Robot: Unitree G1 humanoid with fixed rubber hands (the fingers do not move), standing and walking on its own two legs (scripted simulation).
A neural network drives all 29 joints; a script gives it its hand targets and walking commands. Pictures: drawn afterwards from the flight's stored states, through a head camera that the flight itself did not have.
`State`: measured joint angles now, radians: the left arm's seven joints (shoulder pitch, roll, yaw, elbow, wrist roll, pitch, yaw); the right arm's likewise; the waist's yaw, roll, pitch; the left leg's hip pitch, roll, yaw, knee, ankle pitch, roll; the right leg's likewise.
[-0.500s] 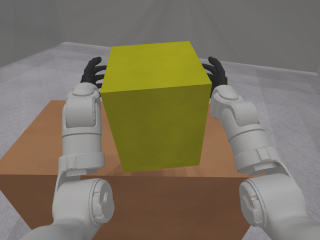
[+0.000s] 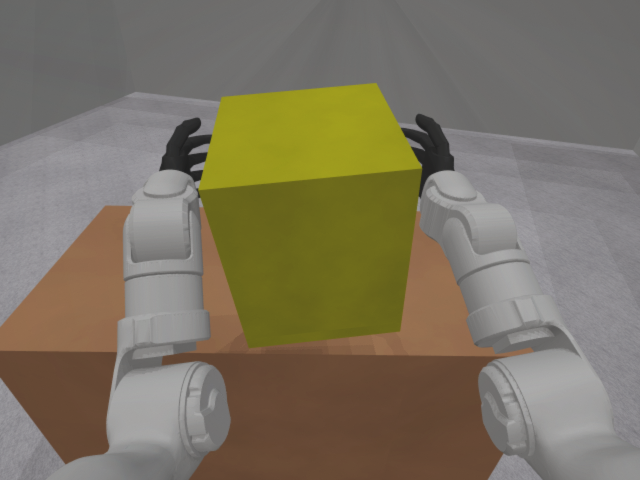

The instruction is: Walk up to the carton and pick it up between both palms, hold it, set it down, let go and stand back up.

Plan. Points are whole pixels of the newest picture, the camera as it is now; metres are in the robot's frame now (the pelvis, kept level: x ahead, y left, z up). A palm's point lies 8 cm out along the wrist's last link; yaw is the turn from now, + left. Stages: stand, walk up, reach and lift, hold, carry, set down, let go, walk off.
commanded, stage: hold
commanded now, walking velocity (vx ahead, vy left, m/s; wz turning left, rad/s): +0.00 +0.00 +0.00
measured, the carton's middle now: (312, 216) +0.40 +0.01 +0.20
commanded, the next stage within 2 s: set down in 1.88 s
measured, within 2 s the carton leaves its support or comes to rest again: neither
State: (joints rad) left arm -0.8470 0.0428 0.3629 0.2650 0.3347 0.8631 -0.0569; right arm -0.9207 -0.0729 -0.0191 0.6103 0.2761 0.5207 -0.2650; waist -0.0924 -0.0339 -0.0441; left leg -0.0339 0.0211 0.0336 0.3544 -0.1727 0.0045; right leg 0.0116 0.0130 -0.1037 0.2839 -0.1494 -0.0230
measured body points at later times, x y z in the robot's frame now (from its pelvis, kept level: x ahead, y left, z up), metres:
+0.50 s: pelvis +0.00 +0.01 +0.00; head -0.08 +0.03 +0.44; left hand +0.39 +0.16 +0.27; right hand +0.38 -0.13 +0.27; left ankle +0.03 +0.11 -0.75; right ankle +0.02 -0.10 -0.75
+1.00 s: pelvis +0.00 +0.00 +0.00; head -0.07 +0.03 +0.44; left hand +0.39 +0.17 +0.27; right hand +0.39 -0.12 +0.27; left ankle +0.03 +0.11 -0.75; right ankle +0.02 -0.10 -0.75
